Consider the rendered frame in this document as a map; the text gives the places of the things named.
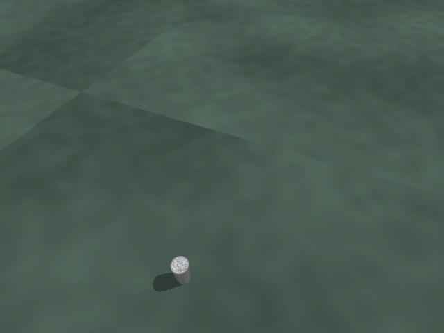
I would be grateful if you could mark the cup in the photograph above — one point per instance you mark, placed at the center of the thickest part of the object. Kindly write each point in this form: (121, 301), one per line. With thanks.
(180, 269)

